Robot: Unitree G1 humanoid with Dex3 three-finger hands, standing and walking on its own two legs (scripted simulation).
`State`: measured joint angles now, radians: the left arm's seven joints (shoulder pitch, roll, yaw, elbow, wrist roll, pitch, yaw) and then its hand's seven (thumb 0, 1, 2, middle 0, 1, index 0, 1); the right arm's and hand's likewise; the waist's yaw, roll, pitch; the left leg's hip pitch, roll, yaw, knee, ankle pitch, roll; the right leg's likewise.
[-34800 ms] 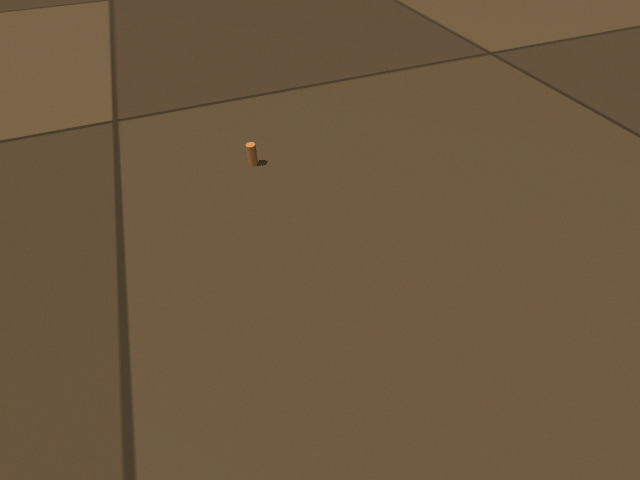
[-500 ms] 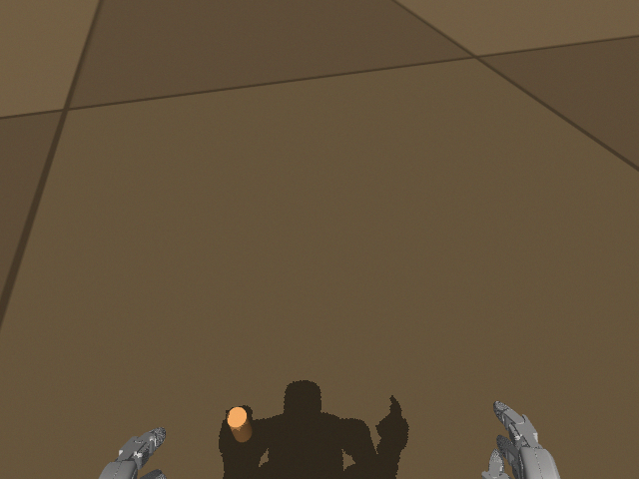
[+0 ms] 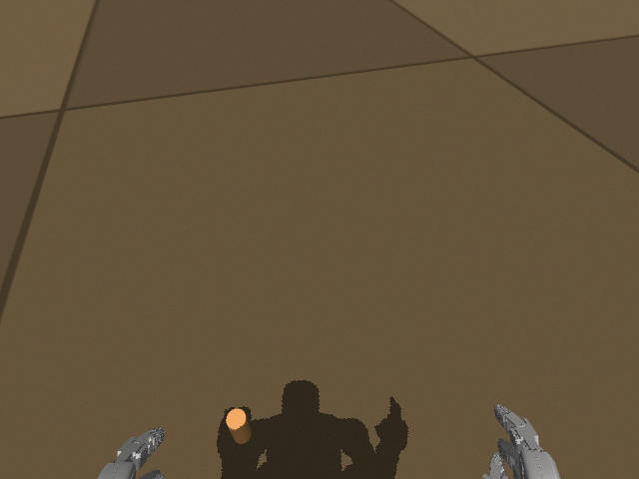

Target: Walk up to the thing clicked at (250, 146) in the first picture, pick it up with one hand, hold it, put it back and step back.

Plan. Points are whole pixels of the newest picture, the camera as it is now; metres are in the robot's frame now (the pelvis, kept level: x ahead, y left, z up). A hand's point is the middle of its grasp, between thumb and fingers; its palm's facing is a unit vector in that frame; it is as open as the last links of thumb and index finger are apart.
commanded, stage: home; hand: left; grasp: from above
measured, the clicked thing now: (239, 426) +0.44 +0.22 -0.65
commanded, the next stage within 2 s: stand in 0.30 s
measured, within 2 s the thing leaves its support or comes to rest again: neither
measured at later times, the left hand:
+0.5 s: hand out of the picture +0.16 +0.20 -0.08, palm faces +0.00 -0.95 -0.31, open 7.4 cm
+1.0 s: hand out of the picture +0.05 +0.24 -0.10, palm faces +0.03 -0.95 -0.31, open 7.4 cm
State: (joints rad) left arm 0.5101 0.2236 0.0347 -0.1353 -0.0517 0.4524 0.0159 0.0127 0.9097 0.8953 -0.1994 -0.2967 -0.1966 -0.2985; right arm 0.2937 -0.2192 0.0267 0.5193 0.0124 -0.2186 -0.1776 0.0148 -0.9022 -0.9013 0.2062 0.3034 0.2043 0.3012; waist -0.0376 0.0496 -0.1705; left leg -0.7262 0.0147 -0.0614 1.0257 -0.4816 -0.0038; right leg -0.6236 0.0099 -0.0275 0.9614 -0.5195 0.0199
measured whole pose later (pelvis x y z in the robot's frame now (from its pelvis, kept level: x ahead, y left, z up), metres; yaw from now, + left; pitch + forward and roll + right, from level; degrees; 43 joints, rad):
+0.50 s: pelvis -0.01 +0.00 +0.01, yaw +0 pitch +5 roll -1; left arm 0.31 0.26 0.00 0.28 0.04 0.19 0.03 0.01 0.91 0.90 -0.20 -0.30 -0.20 -0.30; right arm 0.20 -0.25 0.01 0.70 -0.08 -0.11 -0.08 0.01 -0.90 -0.90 0.21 0.30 0.20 0.30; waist 0.01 0.00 -0.04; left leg -0.58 -0.01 -0.03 0.93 -0.43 0.01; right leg -0.51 -0.02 0.00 0.91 -0.49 0.02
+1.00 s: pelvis -0.01 +0.02 +0.06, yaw -1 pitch -4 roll +0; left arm 0.22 0.27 0.05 1.00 0.03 0.03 0.03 0.01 0.91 0.89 -0.20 -0.30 -0.20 -0.30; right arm 0.18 -0.26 -0.04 1.02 -0.03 -0.01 -0.02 0.01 -0.90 -0.90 0.21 0.30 0.20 0.30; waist 0.02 0.00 0.05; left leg -0.21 -0.03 0.00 0.51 -0.24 0.03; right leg -0.15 -0.04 0.03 0.49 -0.29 0.05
